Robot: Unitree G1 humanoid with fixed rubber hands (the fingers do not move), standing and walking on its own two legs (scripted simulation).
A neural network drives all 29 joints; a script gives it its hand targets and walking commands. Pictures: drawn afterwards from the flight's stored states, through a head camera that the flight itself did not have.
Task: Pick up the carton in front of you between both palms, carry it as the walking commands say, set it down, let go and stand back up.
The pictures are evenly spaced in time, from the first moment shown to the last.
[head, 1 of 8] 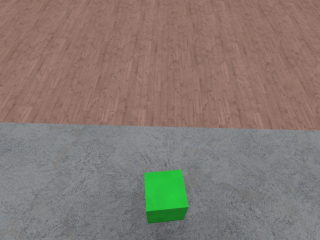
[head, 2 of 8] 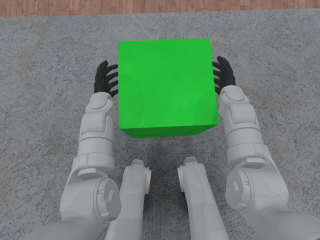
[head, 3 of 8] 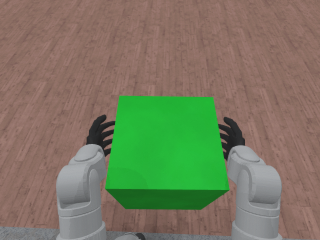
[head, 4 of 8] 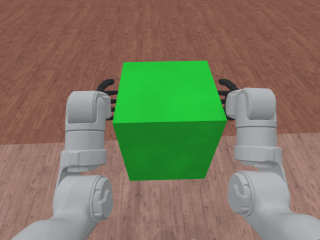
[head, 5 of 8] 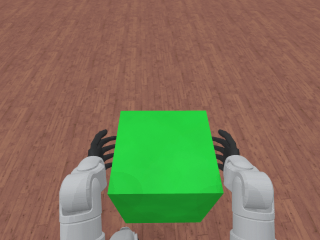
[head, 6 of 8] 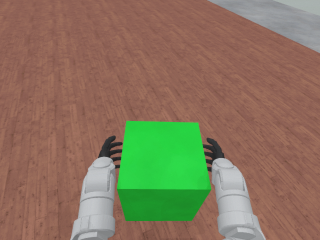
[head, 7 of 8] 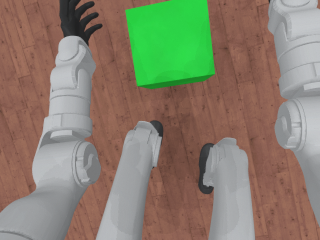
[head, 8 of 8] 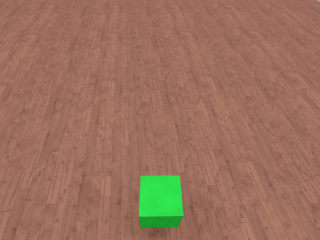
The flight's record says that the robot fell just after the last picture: no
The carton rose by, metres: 1.10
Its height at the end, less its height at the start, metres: +0.37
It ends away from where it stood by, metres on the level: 6.28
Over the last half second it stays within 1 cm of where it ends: yes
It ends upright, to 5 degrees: yes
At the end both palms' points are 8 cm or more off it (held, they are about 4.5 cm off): yes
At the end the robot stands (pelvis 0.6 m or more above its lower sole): yes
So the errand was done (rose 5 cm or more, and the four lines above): yes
